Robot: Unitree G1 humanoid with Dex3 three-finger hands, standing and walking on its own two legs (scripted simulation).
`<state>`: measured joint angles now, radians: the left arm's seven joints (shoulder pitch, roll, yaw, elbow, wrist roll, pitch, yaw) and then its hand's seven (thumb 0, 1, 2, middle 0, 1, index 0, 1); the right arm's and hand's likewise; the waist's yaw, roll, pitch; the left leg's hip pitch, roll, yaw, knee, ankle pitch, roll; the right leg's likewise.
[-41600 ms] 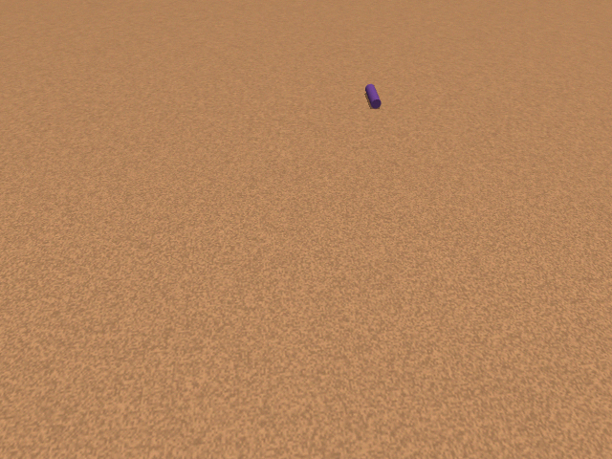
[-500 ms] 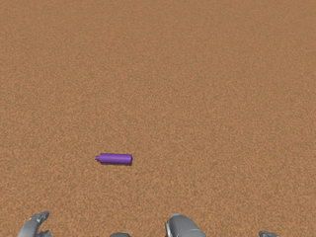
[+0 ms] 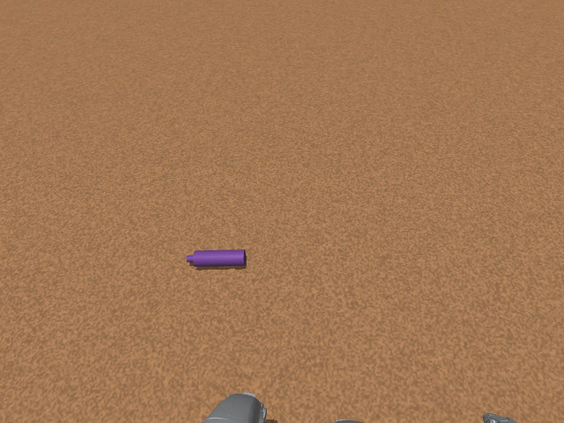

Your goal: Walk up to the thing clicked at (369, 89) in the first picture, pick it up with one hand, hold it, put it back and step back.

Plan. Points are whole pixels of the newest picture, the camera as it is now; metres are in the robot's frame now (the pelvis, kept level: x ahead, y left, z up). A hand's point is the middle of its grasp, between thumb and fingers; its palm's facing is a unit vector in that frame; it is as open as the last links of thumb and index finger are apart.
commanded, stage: step back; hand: left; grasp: from above
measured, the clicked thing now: (215, 258) +0.75 +0.29 -0.73
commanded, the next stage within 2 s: stand in 1.66 s
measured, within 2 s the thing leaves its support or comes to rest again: neither
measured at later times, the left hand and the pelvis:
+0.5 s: hand out of the picture -0.09 +0.25 -0.15, palm faces +0.00 -0.91 -0.41, open 7.4 cm; pelvis -0.19 -0.03 -0.01, yaw +0 degrees
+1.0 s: hand out of the picture -0.25 +0.26 -0.15, palm faces +0.08 -0.92 -0.38, open 7.4 cm; pelvis -0.28 -0.03 +0.00, yaw +3 degrees
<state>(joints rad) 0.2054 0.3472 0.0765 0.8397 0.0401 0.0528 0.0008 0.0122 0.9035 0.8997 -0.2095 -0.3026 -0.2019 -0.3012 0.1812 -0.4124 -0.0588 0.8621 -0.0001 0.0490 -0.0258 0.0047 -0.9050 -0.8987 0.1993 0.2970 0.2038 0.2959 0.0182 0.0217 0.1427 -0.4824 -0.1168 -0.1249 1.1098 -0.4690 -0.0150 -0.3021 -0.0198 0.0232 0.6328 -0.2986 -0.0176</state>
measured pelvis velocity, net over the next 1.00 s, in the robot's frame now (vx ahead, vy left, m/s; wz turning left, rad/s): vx -0.28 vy -0.03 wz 0.05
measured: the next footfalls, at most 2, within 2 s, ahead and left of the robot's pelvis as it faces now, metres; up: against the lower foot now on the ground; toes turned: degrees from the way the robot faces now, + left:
left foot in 0.14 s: -0.04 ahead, +0.12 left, +0.00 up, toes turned +2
right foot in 0.46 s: -0.20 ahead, -0.14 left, +0.00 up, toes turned +4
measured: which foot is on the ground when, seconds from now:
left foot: up 0.00-0.12, down 0.14-0.48, up 0.50-0.74, down 0.76-1.00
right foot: down 0.00-0.16, up 0.18-0.44, down 0.46-1.00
